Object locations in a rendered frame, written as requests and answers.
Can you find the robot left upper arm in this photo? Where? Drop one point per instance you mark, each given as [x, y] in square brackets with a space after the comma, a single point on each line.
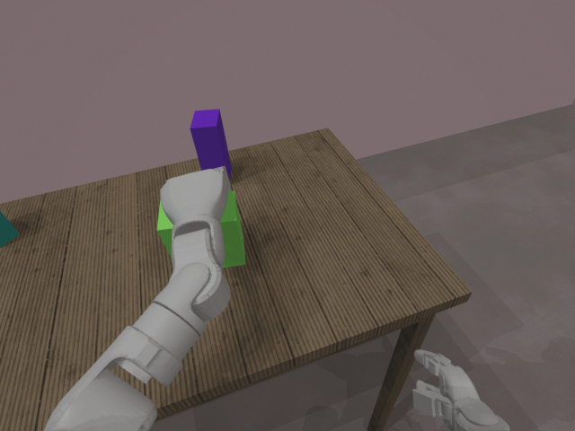
[108, 404]

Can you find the sponge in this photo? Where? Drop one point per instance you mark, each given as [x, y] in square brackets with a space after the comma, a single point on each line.
[232, 232]

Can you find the right robot hand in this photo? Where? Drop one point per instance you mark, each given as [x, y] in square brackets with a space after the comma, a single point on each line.
[454, 385]

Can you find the robot left forearm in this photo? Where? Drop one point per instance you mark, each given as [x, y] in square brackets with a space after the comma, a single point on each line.
[197, 292]

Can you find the left robot hand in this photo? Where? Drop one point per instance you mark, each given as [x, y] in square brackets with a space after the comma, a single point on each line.
[202, 193]

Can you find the robot right forearm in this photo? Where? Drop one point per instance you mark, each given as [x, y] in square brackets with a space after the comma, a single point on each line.
[470, 414]

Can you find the table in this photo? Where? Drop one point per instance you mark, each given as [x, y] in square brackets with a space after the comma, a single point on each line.
[331, 262]

